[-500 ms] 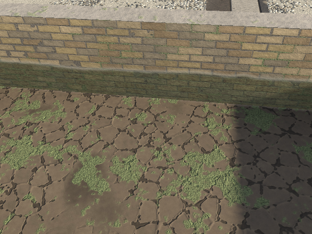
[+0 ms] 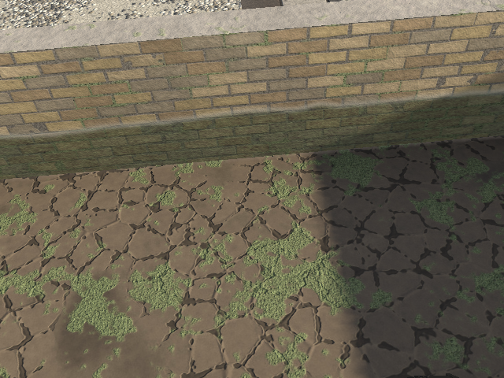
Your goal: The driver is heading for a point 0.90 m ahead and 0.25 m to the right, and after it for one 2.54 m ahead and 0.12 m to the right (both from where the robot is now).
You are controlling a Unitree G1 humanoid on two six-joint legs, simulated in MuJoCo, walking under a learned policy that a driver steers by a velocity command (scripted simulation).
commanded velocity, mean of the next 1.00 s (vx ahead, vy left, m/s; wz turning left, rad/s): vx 0.50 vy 0.00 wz -0.53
